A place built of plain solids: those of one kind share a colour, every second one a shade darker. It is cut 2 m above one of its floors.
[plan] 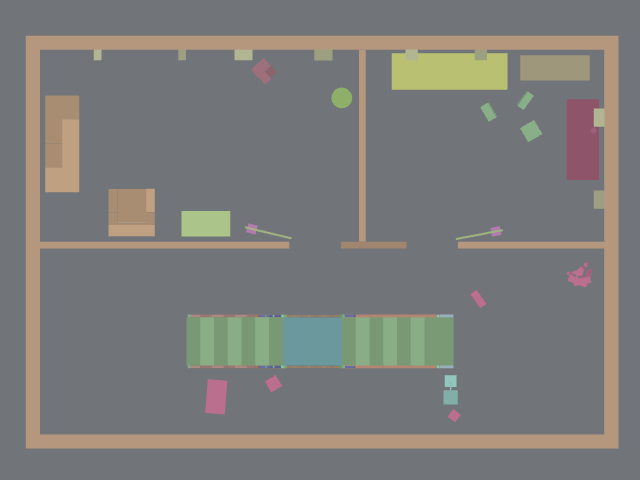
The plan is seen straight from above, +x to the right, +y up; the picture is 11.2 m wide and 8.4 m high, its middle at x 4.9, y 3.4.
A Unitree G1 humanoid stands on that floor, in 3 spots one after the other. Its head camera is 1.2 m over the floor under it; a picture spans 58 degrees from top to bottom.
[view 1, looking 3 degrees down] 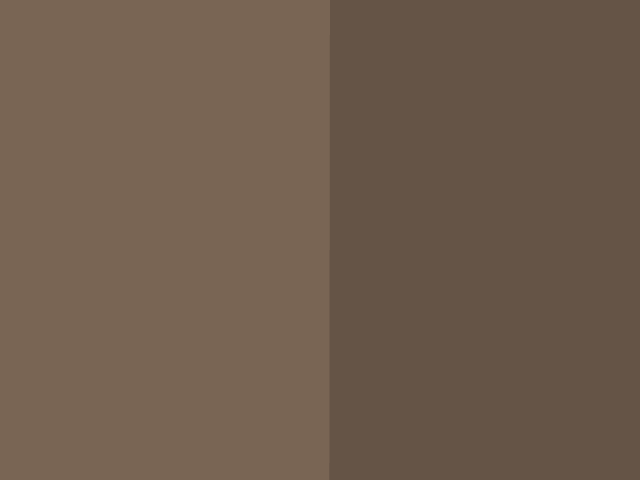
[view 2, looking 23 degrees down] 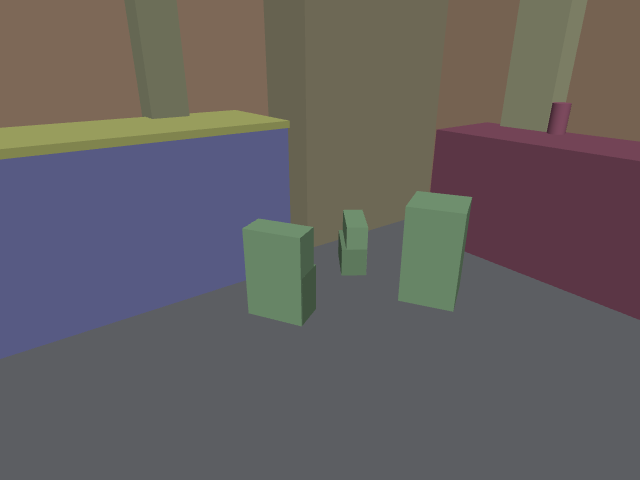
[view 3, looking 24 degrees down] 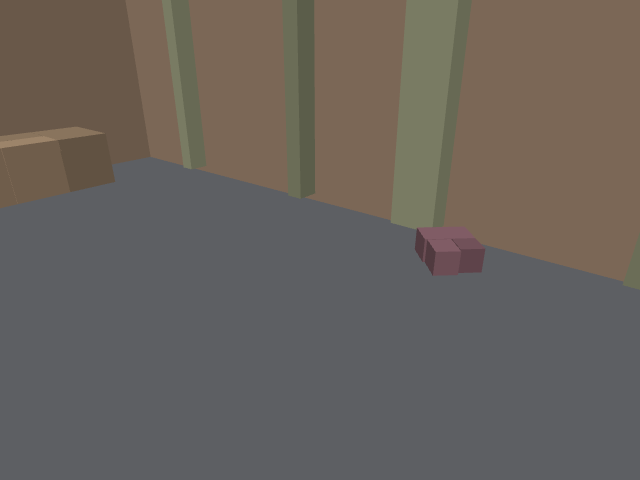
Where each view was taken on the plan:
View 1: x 0.99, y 1.63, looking -120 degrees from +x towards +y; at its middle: wall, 1.88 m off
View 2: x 6.86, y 4.01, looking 53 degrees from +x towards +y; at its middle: slotfit_kitchen_storage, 2.97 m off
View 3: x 4.81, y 4.01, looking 129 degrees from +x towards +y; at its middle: ground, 2.95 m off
